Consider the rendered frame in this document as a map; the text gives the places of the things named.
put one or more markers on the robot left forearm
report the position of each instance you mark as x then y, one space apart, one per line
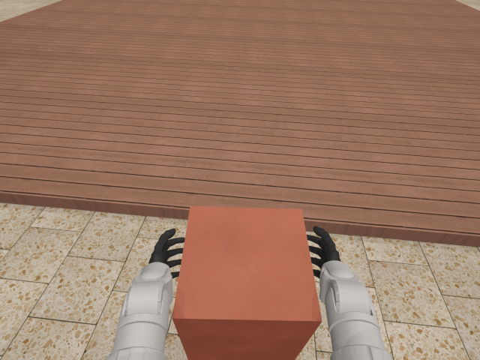
143 322

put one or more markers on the robot right hand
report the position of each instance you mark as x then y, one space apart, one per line
328 251

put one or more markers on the robot right forearm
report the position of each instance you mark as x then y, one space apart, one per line
352 321

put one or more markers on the carton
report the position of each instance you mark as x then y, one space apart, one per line
246 287

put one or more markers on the robot left hand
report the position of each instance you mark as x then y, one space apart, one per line
161 253

